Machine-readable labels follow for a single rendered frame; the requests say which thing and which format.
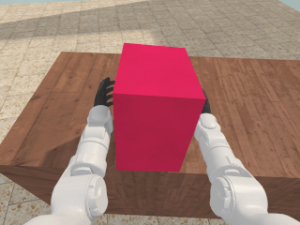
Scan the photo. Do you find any right robot upper arm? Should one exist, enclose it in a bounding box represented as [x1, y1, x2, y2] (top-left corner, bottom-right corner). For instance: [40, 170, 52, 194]
[209, 175, 300, 225]

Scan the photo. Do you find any pedestal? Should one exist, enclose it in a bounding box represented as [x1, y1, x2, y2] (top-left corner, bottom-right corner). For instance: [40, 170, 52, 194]
[0, 52, 300, 222]

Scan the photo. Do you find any carton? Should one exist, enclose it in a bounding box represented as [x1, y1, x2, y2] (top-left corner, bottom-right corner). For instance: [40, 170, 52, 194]
[112, 42, 206, 173]

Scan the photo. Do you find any robot right forearm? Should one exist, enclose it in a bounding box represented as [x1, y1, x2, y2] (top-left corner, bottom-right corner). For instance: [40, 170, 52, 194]
[194, 113, 268, 209]

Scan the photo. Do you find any left robot upper arm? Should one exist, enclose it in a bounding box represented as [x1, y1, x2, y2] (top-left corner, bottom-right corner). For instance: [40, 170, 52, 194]
[23, 173, 108, 225]

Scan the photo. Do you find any left robot hand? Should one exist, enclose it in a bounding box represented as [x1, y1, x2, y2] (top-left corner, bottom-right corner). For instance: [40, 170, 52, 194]
[94, 77, 115, 107]

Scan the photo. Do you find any right robot hand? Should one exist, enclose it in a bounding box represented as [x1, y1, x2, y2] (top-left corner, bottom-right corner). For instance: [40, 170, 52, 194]
[201, 89, 211, 114]

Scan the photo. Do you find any robot left forearm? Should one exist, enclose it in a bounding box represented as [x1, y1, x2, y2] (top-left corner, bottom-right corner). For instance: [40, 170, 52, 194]
[51, 105, 113, 211]

